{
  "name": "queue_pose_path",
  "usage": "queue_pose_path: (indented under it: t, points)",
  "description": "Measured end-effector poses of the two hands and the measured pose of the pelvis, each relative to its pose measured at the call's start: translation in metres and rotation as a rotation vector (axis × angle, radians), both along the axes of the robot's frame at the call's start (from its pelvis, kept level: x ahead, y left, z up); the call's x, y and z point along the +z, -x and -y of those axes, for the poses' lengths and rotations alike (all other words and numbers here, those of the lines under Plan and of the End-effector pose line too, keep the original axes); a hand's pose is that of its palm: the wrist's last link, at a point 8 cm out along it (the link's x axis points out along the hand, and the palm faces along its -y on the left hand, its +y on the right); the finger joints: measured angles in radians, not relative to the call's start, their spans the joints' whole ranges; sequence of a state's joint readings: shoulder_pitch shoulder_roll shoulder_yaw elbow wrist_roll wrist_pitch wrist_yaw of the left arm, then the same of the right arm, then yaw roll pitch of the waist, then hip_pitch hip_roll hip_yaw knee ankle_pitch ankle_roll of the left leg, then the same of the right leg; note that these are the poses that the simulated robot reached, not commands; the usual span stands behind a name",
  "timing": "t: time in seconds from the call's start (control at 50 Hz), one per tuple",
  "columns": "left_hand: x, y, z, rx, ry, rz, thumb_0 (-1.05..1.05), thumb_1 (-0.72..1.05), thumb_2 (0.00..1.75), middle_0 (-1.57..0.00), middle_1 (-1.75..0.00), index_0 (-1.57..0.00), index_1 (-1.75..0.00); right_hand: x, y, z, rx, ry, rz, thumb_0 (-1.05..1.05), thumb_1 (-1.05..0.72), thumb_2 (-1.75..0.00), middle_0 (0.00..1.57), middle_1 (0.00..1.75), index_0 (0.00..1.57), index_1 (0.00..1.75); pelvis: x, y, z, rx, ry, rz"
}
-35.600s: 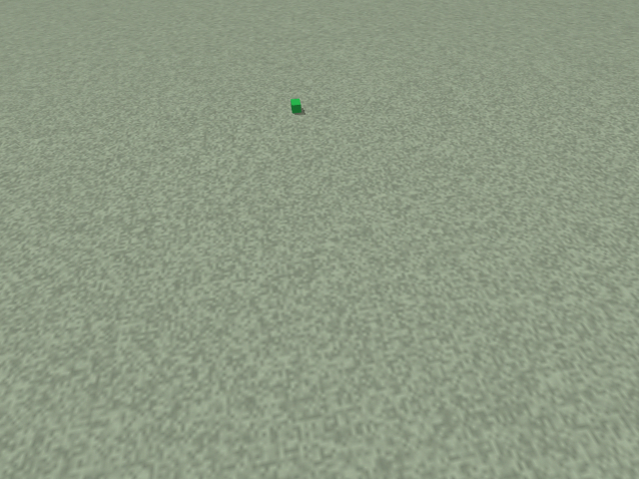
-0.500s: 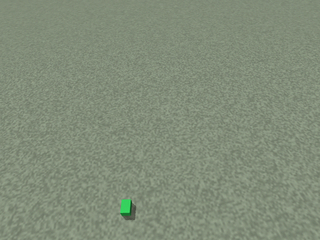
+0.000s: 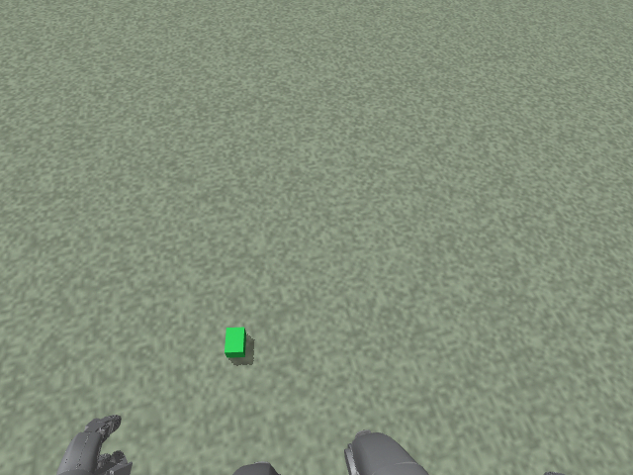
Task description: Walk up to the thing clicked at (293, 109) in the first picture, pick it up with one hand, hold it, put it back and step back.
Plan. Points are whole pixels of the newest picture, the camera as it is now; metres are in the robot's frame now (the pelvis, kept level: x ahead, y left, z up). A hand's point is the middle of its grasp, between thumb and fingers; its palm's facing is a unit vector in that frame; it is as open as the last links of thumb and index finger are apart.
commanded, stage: step back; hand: left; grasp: from above
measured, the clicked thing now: (235, 342) +0.52 +0.23 -0.74
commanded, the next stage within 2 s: none
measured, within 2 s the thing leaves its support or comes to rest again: neither
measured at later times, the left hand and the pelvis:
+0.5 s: hand out of the picture +0.00 +0.24 -0.14, palm faces -0.02 -0.91 -0.40, open 7.4 cm; pelvis -0.11 -0.02 +0.00, yaw -1 degrees
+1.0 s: hand out of the picture -0.17 +0.23 -0.16, palm faces -0.06 -0.91 -0.40, open 7.4 cm; pelvis -0.28 -0.04 -0.02, yaw -5 degrees
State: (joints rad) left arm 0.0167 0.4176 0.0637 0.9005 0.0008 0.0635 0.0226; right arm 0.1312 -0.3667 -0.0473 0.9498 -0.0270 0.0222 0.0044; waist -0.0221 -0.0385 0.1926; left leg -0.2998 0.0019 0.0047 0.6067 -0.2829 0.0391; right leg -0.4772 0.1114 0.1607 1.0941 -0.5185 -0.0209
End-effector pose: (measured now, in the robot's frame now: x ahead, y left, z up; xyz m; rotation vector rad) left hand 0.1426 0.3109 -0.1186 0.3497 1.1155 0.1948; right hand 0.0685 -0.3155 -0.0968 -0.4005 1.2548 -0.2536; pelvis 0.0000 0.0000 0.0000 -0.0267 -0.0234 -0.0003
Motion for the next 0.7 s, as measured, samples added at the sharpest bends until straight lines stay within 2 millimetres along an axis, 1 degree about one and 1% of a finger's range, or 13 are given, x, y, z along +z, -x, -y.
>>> queue_pose_path:
  t: [0.06,0.14,0.2,0.26,0.3,0.38,0.44,0.5,0.54,0.6,0.64,0.7]
  points:
    - [0.0,0.013,0.002,-0.017,0.004,-0.012,0.01,0.9,0.89,-0.2,-0.3,-0.2,-0.3,0.002,0.012,-0.002,-0.006,0.003,0.015,0.01,-0.91,-0.9,0.21,0.3,0.21,0.3,0.001,0.01,0.0,-0.016,0.003,-0.001]
    - [-0.003,0.038,0.008,-0.035,0.001,-0.048,0.01,0.9,0.89,-0.2,-0.3,-0.2,-0.3,-0.001,0.025,0.0,-0.01,-0.003,0.056,0.01,-0.91,-0.9,0.21,0.3,0.21,0.3,-0.001,0.027,0.003,-0.042,-0.003,0.004]
    - [-0.004,0.057,0.015,-0.047,-0.006,-0.066,0.01,0.9,0.89,-0.2,-0.3,-0.2,-0.3,-0.007,0.037,0.006,-0.009,-0.013,0.079,0.01,-0.9,-0.9,0.21,0.3,0.21,0.3,-0.005,0.042,0.008,-0.062,-0.009,0.007]
    - [-0.005,0.078,0.024,-0.054,-0.021,-0.065,0.01,0.9,0.89,-0.2,-0.3,-0.2,-0.3,-0.019,0.05,0.018,-0.013,-0.029,0.096,0.01,-0.9,-0.9,0.21,0.3,0.21,0.3,-0.013,0.057,0.018,-0.076,-0.016,0.011]
    - [-0.001,0.096,0.031,-0.048,-0.025,-0.067,0.01,0.9,0.89,-0.2,-0.3,-0.2,-0.3,-0.026,0.06,0.024,-0.026,-0.041,0.094,0.01,-0.9,-0.9,0.21,0.3,0.21,0.3,-0.014,0.069,0.022,-0.061,0.006,0.023]
    - [0.012,0.127,0.038,-0.025,-0.022,-0.064,0.01,0.9,0.89,-0.2,-0.3,-0.21,-0.3,-0.025,0.081,0.027,-0.036,-0.058,0.071,0.01,-0.91,-0.9,0.21,0.3,0.21,0.3,-0.006,0.086,0.026,-0.06,-0.034,0.023]
    - [0.019,0.14,0.037,-0.01,-0.03,-0.044,0.01,0.9,0.89,-0.21,-0.3,-0.21,-0.3,-0.023,0.099,0.027,-0.022,-0.058,0.055,0.01,-0.91,-0.9,0.21,0.3,0.2,0.3,-0.002,0.099,0.025,-0.048,-0.042,0.013]
    - [0.022,0.147,0.033,-0.003,-0.036,0.002,0.01,0.9,0.89,-0.21,-0.3,-0.21,-0.3,-0.023,0.118,0.025,0.001,-0.047,0.023,0.01,-0.91,-0.9,0.21,0.3,0.2,0.3,-0.003,0.114,0.023,-0.025,-0.039,0.007]
    - [0.02,0.151,0.028,-0.002,-0.035,0.036,0.01,0.9,0.89,-0.21,-0.3,-0.21,-0.3,-0.022,0.13,0.022,0.02,-0.036,0.006,0.01,-0.91,-0.9,0.21,0.3,0.2,0.3,-0.006,0.126,0.02,-0.005,-0.034,0.006]
    - [0.009,0.16,0.018,-0.001,-0.02,0.072,0.01,0.9,0.89,-0.21,-0.3,-0.21,-0.3,-0.023,0.146,0.016,0.041,-0.015,0.003,0.01,-0.91,-0.9,0.21,0.3,0.2,0.3,-0.014,0.146,0.014,0.02,-0.035,0.015]
    - [0.005,0.171,0.014,0.008,-0.009,0.068,0.01,0.9,0.89,-0.2,-0.3,-0.21,-0.3,-0.019,0.157,0.009,0.05,-0.018,0.008,0.01,-0.91,-0.9,0.21,0.3,0.2,0.3,-0.013,0.158,0.011,0.008,-0.052,0.029]
    - [0.006,0.191,0.014,0.017,0.0,0.035,0.01,0.9,0.89,-0.2,-0.3,-0.21,-0.3,-0.007,0.171,0.004,0.053,-0.02,0.034,0.01,-0.91,-0.9,0.21,0.3,0.21,0.3,-0.005,0.174,0.01,0.008,-0.019,0.027]
